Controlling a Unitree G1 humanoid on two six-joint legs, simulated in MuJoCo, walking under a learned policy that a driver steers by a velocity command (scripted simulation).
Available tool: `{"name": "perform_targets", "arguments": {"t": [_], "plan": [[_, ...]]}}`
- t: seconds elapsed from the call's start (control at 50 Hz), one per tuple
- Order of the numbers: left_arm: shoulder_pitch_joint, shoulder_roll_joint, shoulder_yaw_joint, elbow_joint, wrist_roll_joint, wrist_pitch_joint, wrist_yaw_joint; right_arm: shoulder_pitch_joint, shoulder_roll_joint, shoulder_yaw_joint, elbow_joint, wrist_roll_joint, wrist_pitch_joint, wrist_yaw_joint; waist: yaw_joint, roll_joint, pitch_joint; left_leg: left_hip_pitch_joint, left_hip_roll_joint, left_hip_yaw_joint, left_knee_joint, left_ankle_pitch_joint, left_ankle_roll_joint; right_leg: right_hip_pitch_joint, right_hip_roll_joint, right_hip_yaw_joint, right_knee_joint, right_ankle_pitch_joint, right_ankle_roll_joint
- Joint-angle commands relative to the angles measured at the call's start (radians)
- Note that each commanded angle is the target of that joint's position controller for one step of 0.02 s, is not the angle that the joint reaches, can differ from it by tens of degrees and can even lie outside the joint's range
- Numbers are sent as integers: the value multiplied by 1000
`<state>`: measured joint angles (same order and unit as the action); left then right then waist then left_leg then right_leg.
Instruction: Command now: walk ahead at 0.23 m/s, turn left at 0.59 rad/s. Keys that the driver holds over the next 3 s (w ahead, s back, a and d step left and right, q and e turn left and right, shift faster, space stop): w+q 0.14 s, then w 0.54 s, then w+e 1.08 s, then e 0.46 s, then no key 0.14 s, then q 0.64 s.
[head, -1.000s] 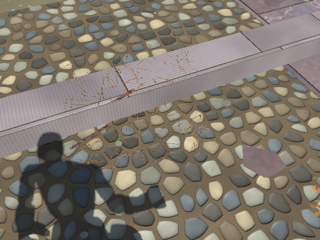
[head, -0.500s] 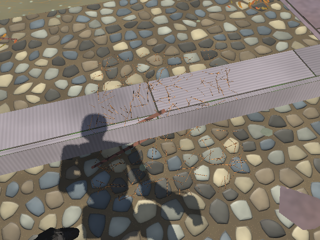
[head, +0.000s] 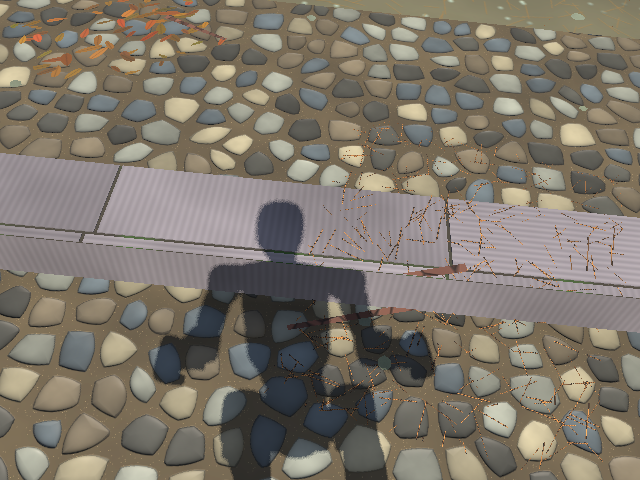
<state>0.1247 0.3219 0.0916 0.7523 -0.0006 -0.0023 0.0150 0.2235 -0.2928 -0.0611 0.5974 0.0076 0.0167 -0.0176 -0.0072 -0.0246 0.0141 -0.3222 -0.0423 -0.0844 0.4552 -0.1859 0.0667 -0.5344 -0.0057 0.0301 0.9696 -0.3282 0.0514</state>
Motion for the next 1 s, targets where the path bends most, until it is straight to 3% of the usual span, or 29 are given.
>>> {"name": "perform_targets", "arguments": {"t": [0.02,0.14,0.2,0.22,0.24,0.26,0.28,0.3,0.32,0.38,0.48,0.54,0.6,0.62,0.64,0.66,0.68,0.7,0.72,0.74,0.76,0.78,0.8,0.84,0.88,0.94,1.0], "plan": [[-82,70,13,-85,-5,-41,-15,15,-182,-54,-61,2,-21,-14,-24,186,-78,176,224,-338,-217,-273,165,-73,4,35,-181,35,-4],[-83,73,11,-84,-21,-89,-40,39,-195,-58,-52,12,-24,-2,-26,184,-47,80,199,-417,-196,-335,171,112,40,30,-389,3,-35],[17,58,10,-48,-17,-108,-43,21,-143,-37,-48,9,-20,1,34,157,-57,-8,150,-392,-128,-363,122,332,25,-3,-550,139,-68],[77,69,14,-31,-9,-111,-39,21,-104,-24,-48,4,-23,1,59,131,-75,-80,113,-355,-54,-378,87,451,-23,28,-566,125,-86],[190,111,21,-12,8,-113,-32,10,-31,-1,-57,-1,-29,2,96,6,-107,-211,30,-242,199,-411,26,589,-184,207,-629,-16,-137],[250,212,41,11,32,-107,-35,11,-25,2,-103,18,-44,1,73,-196,-60,-444,-72,-91,423,-424,-11,632,-350,567,-759,-323,-267],[223,190,42,11,16,-108,-36,-18,-114,-19,-102,28,-57,-2,75,-179,42,-570,5,-93,566,-388,-25,575,-408,665,-793,-458,-330],[194,130,24,1,-2,-107,-30,-20,-145,-30,-82,25,-62,2,66,-137,81,-600,30,-103,614,-302,-30,564,-360,585,-787,-417,-307],[177,103,12,-7,-4,-104,-25,-8,-135,-30,-62,14,-65,7,52,-112,70,-594,43,-84,628,-234,-37,567,-311,497,-784,-331,-275],[170,89,-2,-4,5,-98,-16,-51,-89,-19,-63,-4,-86,23,49,-94,59,-533,92,-10,580,-53,-63,510,-235,311,-818,-48,-244],[230,110,-6,32,-11,-86,-13,-179,-16,13,-94,2,-101,37,96,-87,57,-383,99,81,305,123,-91,442,-180,120,-827,237,-233],[277,137,-4,54,-20,-77,-17,-241,-21,13,-104,14,-106,54,117,-92,66,-284,77,106,168,161,-83,440,-200,97,-816,276,-226],[295,149,-2,71,-31,-68,-18,-251,-52,2,-114,22,-108,66,89,-107,73,-230,66,97,92,119,-39,508,-250,110,-783,370,-210],[290,161,1,73,-32,-64,-17,-221,-70,-6,-108,20,-109,66,61,-113,53,-169,51,105,70,95,-19,530,-254,99,-740,504,-199],[280,171,4,73,-32,-60,-15,-144,-96,-20,-87,14,-107,61,6,-102,-1,-39,26,127,36,94,7,530,-234,59,-638,688,-181],[285,160,-2,72,-27,-60,-13,-5,-136,-43,-45,10,-103,52,-65,-81,-96,173,13,138,28,104,38,479,-192,17,-465,801,-157],[272,115,-22,42,-1,-65,-11,185,-195,-62,-12,0,-95,38,-149,2,-246,491,174,-30,75,111,94,271,-152,-10,-172,573,-124],[390,-25,-67,13,-2,-84,-16,239,-290,-76,9,-14,-93,40,-83,329,-409,797,445,-532,-37,-119,250,-100,27,-15,201,-143,-64],[327,83,-41,33,-30,-101,-20,246,-180,-53,8,-13,-93,39,-128,241,-400,745,440,-628,-132,-241,234,-197,-1,111,323,-223,-72],[224,132,-24,-1,-54,-107,-24,178,-149,-37,13,-10,-97,36,-117,191,-226,612,407,-462,-150,-183,190,-260,-46,91,337,-140,-83],[177,117,-29,-8,-47,-107,-20,113,-128,-29,14,-10,-100,35,-84,117,-146,471,367,-339,-171,-74,168,-225,-90,68,293,-53,-82],[161,104,-27,-9,-30,-101,-19,62,-102,-22,20,-13,-104,38,-50,101,-83,358,329,-253,-205,7,159,-191,-114,61,242,-2,-74],[188,91,-24,2,-26,-86,-20,27,-83,-17,24,-20,-112,39,-12,124,-61,276,304,-186,-243,52,147,-128,-137,71,219,37,-69],[216,46,-30,17,-30,-60,-18,-2,-74,-21,44,-16,-133,41,20,118,-34,192,293,-98,-302,121,150,-80,-138,71,193,71,-55],[186,33,-30,6,-24,-46,-15,-11,-87,-27,67,-17,-144,37,31,99,7,160,294,-18,-335,199,147,-119,-135,85,155,130,-40],[112,30,-28,-19,-19,-52,-22,-6,-100,-32,94,-24,-145,28,18,80,32,176,267,100,-347,273,128,-153,-120,89,0,299,-32],[-9,12,-39,-54,-14,-61,-43,11,-124,-36,111,-19,-140,16,-27,60,59,180,249,192,-362,284,101,-96,-97,14,-202,438,-42]]}}
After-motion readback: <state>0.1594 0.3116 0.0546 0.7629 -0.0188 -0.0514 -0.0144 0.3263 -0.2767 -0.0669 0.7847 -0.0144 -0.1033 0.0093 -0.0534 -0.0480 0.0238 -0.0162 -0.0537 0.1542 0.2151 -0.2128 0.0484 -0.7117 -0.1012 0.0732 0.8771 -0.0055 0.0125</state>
